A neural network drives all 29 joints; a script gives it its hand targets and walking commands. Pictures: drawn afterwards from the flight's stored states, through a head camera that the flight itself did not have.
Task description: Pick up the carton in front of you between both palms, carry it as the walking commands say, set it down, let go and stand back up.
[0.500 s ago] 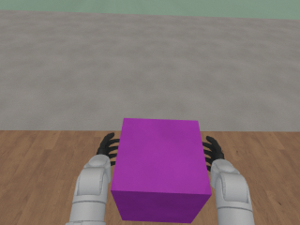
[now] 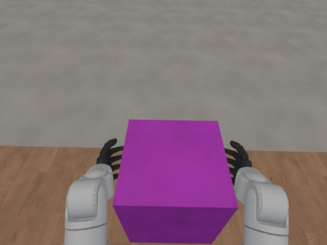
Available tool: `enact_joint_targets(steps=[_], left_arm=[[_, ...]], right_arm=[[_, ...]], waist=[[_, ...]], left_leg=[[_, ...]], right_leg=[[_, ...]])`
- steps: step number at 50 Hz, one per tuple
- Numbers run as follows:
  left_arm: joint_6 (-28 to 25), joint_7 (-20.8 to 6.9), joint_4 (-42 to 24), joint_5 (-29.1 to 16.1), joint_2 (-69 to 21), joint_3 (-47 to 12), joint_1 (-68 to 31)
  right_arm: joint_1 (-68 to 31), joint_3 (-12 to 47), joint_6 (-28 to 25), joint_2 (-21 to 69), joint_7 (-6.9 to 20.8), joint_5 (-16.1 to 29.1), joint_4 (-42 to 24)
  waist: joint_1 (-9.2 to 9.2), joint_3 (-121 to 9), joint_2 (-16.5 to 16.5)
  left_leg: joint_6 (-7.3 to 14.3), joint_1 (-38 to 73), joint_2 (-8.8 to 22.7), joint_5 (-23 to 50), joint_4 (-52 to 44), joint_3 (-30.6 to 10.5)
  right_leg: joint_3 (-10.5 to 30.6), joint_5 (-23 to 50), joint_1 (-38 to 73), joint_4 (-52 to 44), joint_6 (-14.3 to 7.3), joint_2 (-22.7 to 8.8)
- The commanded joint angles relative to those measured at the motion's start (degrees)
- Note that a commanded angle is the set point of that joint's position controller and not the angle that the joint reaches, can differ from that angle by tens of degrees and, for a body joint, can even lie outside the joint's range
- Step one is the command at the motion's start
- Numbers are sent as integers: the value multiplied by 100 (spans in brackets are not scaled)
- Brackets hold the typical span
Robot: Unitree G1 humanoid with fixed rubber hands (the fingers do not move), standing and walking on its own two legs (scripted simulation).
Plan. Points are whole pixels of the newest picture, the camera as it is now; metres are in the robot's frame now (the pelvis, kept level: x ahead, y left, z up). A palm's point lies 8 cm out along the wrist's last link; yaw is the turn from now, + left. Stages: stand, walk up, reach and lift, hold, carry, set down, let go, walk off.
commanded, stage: carry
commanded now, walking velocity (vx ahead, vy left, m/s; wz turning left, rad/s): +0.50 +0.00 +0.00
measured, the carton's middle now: (172, 184) +0.28 +0.01 +0.02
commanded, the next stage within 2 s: none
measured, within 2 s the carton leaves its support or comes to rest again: neither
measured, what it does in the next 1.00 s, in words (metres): walks ahead: left foot, then right foot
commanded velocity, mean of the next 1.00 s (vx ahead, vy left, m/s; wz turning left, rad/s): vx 0.50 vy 0.00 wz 0.00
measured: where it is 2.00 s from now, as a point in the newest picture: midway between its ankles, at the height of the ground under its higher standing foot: (163, 119)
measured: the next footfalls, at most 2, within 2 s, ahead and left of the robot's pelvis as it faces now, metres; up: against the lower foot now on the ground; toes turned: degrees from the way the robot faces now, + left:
left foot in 0.16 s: +0.30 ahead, +0.12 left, +0.00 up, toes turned +11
right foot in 0.68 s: +0.65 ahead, -0.04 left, +0.00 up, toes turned -10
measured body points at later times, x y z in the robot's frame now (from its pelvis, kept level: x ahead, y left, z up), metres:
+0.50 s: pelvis +0.33 +0.06 +0.00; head +0.36 +0.09 +0.45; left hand +0.63 +0.20 +0.06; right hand +0.61 -0.11 +0.08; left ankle +0.26 +0.12 -0.75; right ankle +0.42 -0.10 -0.68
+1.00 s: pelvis +0.66 +0.02 -0.01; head +0.71 +0.02 +0.44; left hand +1.03 +0.19 +0.09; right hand +1.04 -0.12 +0.10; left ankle +0.76 +0.16 -0.68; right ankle +0.61 -0.04 -0.75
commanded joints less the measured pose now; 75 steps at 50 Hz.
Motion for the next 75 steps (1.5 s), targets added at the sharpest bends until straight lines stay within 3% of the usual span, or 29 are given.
enact_joint_targets(steps=[1,5,8,9,10,11,14,18,23,30,32,33,34,35,36,40,49,53,56,57,58,59,60,62,63,69,71,73,75], left_arm=[[93,-1501,-205,-2455,-4904,-4060,-2849],[97,-1578,-169,-2487,-4880,-4020,-2971],[104,-1592,-52,-2409,-4885,-3987,-2834],[81,-1601,-125,-2332,-4916,-4041,-2896],[112,-1610,-342,-2396,-5031,-4091,-3037],[45,-1631,-319,-2316,-5015,-4144,-3087],[-191,-1617,-194,-2289,-5581,-4240,-3127],[-462,-1466,-182,-2140,-5729,-4355,-2496],[-544,-1344,-378,-1985,-5518,-4415,-2304],[-242,-1276,-343,-2141,-4576,-4257,-3323],[-146,-1253,19,-2176,-4227,-4092,-3552],[-121,-1265,251,-2195,-4138,-3932,-3605],[-97,-1283,302,-2266,-4099,-3867,-3924],[-73,-1307,468,-2332,-3971,-3866,-4287],[-46,-1341,707,-2509,-4199,-3841,-4420],[-159,-1456,931,-2999,-5049,-3883,-5751],[-303,-1284,1579,-2942,-5221,-3437,-6733],[-231,-1230,1809,-2732,-5175,-3169,-6639],[-222,-1197,2009,-2545,-5228,-3186,-6432],[-211,-1167,2040,-2470,-5258,-3117,-6509],[-174,-1169,2013,-2430,-5386,-3127,-6472],[-161,-1159,2170,-2348,-5367,-3081,-6340],[-202,-1123,2065,-2297,-5408,-3034,-6387],[-323,-1055,1775,-2230,-5688,-3043,-6536],[-381,-1026,1597,-2197,-5648,-3054,-6601],[-523,-828,684,-2194,-5336,-3578,-6212],[-475,-868,687,-2114,-5046,-3599,-6007],[-413,-868,526,-2096,-4810,-3647,-6179],[-340,-834,751,-1910,-4450,-3473,-5966]], right_arm=[[-2648,3936,3,4812,1388,2066,-122],[-2670,3869,24,4773,1364,1942,-63],[-2543,3879,-16,4900,1412,1915,-20],[-2608,3865,-30,4934,1450,1963,-60],[-2498,3904,-99,4919,1473,1918,84],[-2456,3930,-167,5129,1499,1983,44],[-2884,4176,-349,5644,1572,2155,-294],[-2555,4234,-497,5533,1665,2296,-443],[-2336,4283,-525,5129,1760,2340,-560],[-3307,4218,-321,4167,1539,2355,-448],[-3610,4091,-240,3962,1465,2368,-100],[-3866,4092,-191,3929,1421,2403,13],[-4085,4025,-169,3844,1386,2320,136],[-4372,3921,-125,3913,1335,2312,216],[-4609,3874,-98,3907,1296,2284,271],[-5313,3559,-219,4698,1160,2238,973],[-6474,3446,-406,4963,955,2366,1492],[-6484,3320,-295,4973,1022,2461,1663],[-6476,3201,-227,5117,1152,2523,1874],[-6257,3131,-209,5114,1210,2491,2241],[-6203,3132,-252,5102,1258,2433,2374],[-6115,3113,-292,5243,1299,2553,2486],[-6285,3180,-350,5454,1365,2714,2232],[-6943,3508,-475,5860,1443,3045,1640],[-7210,3592,-533,5961,1442,3178,1433],[-6464,3782,-642,5647,1273,3131,778],[-6177,3907,-622,5382,1267,2958,869],[-6217,3886,-582,5232,1288,3076,741],[-6234,3994,-499,5090,1310,3151,927]], waist=[[-34,-526,-482],[-25,-365,-816],[-189,-1197,-652],[-311,-1614,-60],[-306,-2094,1684],[-271,-1825,1703],[-226,-1670,407],[-206,-1596,644],[-235,-1013,908],[-313,-323,1042],[-7,-709,1244],[262,-1090,841],[468,-1541,299],[284,-1810,-903],[385,-1822,-1526],[68,-1634,-10],[189,-1579,-374],[209,-1283,-661],[-418,-1843,-597],[-773,-2046,56],[-583,-2606,1658],[-778,-2741,2221],[-839,-2532,1800],[-734,-2094,403],[-665,-2047,151],[-821,-2330,770],[-1079,-2002,511],[-1136,-1684,627],[-976,-1430,522]], left_leg=[[-21,-530,-6,580,-1076,245],[173,615,-209,1151,-1983,614],[259,2941,-621,893,-2438,1049],[426,4139,233,68,-2712,-167],[1298,5137,1992,-1174,-3624,-3267],[1336,4956,2088,-310,-4062,-3816],[911,4199,1657,1539,-3738,-2018],[674,4005,1213,2170,-3821,-674],[752,4243,946,2867,-3789,-166],[692,3978,821,3884,-3446,218],[514,3757,755,4919,-2476,507],[375,3494,563,4821,-1235,716],[267,2552,359,3408,218,556],[89,926,-409,477,1723,261],[134,-152,-902,-1177,2844,-436],[463,-511,-26,-363,2727,-865],[374,-1455,-56,470,582,-274],[439,123,-531,1625,-1539,376],[720,1658,-766,1739,-1744,528],[722,2760,-655,1948,-2059,358],[1431,4307,895,2232,-2030,-2144],[1977,5135,1281,2261,-2445,-3646],[2088,5189,1287,2570,-2373,-3554],[1752,4375,1208,2109,-2313,-2902],[1649,4036,1094,1643,-2421,-2704],[1393,4987,743,3503,-1715,-1564],[1148,5234,251,2462,-1414,-1432],[1045,4017,37,2101,-1189,-1126],[973,2974,-128,1462,-908,-807]], right_leg=[[924,1641,1070,-709,-569,-1377],[348,2606,729,-382,-301,-1291],[-336,3522,205,1807,6,-842],[-214,2247,-805,3045,168,-720],[-82,67,-2355,4982,371,63],[769,-1039,-3056,5709,274,68],[1180,-342,-3149,5492,14,-636],[740,207,-3066,4562,114,-542],[287,819,-3707,3508,186,-437],[-119,1456,-2584,1754,-293,-63],[-441,1141,-1281,1693,-331,291],[-575,809,-319,1322,-349,492],[130,398,917,1302,-324,21],[3188,-384,1712,735,-924,-1796],[4578,20,2013,-63,-1416,-2108],[2461,1255,801,458,-950,-1596],[1339,2855,1423,853,-1046,-1232],[463,3353,721,928,-766,-715],[17,4565,553,2683,-381,-681],[-1,3742,-180,3959,-262,-472],[240,658,-1957,5391,-53,101],[753,-1584,-3362,6585,13,716],[1135,-1642,-4084,6889,-55,460],[1471,-1017,-4181,6161,-130,14],[1436,-824,-3964,5510,-110,-69],[1090,662,-4416,4160,-16,-67],[955,1740,-5025,3216,-45,-38],[691,3198,-3764,1996,-145,164],[258,4066,-2415,1226,-111,388]])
